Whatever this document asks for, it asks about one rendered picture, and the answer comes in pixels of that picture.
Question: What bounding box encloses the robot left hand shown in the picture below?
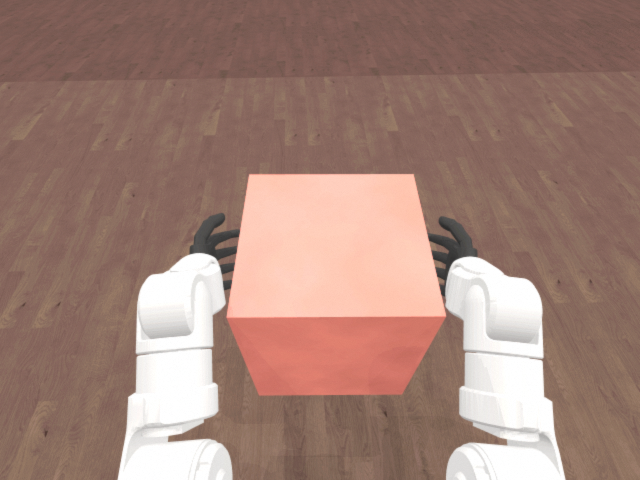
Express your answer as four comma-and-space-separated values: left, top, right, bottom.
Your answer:
189, 213, 240, 290

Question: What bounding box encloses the robot right upper arm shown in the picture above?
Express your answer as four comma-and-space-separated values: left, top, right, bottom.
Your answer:
446, 443, 562, 480

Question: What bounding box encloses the carton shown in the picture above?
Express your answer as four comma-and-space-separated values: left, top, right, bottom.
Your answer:
226, 174, 446, 396

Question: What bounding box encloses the robot left forearm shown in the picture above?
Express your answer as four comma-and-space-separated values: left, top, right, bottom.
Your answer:
118, 253, 226, 480

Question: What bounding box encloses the robot right hand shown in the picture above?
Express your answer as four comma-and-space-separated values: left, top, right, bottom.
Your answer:
427, 216, 478, 296

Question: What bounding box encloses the robot right forearm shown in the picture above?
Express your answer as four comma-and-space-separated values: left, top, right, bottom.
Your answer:
445, 257, 565, 480

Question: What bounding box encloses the robot left upper arm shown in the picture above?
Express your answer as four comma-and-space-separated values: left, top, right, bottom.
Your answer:
121, 439, 233, 480

